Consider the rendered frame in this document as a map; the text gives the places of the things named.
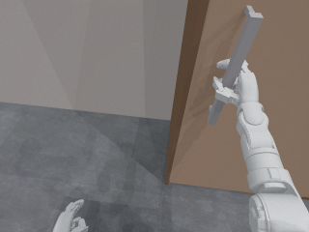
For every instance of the handle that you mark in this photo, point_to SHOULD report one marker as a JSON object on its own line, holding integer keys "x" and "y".
{"x": 246, "y": 37}

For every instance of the robot left hand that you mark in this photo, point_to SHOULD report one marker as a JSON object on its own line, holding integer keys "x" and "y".
{"x": 65, "y": 221}

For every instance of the robot right forearm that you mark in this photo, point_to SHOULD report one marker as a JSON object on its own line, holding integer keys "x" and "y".
{"x": 266, "y": 173}

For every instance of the wardrobe door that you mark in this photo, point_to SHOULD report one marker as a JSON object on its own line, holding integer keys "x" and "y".
{"x": 210, "y": 156}

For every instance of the robot right hand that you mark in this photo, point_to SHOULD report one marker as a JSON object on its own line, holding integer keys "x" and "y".
{"x": 245, "y": 86}

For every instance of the robot right upper arm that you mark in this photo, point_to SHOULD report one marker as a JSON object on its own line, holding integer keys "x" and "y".
{"x": 277, "y": 212}

